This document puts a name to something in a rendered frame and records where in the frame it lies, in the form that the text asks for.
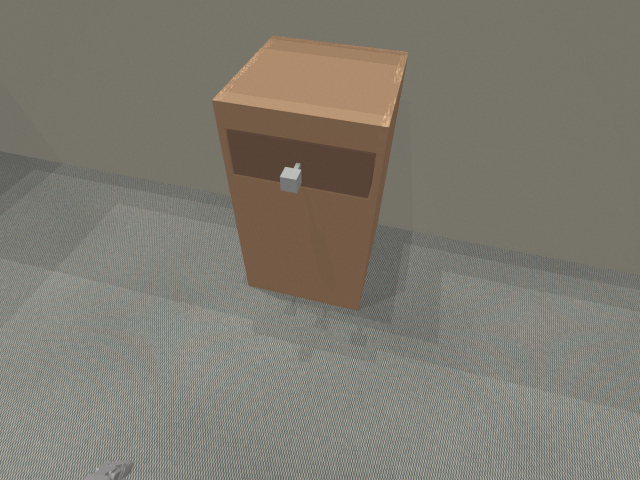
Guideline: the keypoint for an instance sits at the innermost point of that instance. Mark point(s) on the robot left hand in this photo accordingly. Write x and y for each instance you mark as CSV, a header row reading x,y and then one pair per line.
x,y
111,470

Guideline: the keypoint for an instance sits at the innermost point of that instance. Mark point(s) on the handle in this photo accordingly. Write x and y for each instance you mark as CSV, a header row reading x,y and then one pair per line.
x,y
290,179

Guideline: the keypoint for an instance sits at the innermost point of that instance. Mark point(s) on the cabinet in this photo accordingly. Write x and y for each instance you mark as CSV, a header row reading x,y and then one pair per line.
x,y
313,244

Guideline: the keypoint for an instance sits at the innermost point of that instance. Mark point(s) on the drawer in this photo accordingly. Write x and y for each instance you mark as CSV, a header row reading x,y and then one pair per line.
x,y
324,167

